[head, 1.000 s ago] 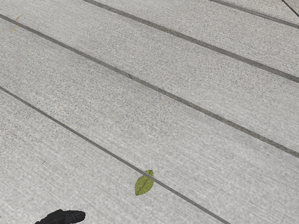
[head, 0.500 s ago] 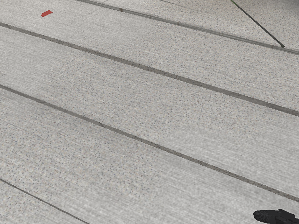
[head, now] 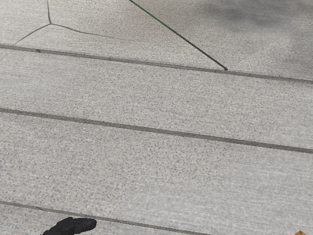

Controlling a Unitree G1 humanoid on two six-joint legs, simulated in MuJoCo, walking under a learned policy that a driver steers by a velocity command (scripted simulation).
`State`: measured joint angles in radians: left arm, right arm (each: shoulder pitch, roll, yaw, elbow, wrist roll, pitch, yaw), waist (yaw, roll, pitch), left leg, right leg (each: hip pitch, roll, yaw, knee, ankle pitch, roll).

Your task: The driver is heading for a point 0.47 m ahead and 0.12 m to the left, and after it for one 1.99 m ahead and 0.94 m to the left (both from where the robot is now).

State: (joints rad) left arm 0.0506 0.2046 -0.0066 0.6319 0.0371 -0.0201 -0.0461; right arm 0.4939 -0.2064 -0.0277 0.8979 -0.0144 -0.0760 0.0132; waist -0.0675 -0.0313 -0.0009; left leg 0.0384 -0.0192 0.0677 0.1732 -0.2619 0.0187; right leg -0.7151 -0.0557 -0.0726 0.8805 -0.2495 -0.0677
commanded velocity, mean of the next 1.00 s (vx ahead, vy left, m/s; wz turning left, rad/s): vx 0.20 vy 0.00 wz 0.41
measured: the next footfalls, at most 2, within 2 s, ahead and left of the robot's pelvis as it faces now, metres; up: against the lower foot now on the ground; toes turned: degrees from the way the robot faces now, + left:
right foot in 0.06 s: +0.20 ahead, -0.10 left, +0.04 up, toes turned -4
left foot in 0.56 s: +0.34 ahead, +0.08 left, +0.04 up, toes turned +17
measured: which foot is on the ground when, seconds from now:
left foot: down 0.00-0.08, up 0.10-0.54, down 0.56-1.00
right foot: up 0.00-0.04, down 0.06-0.56, up 0.58-1.00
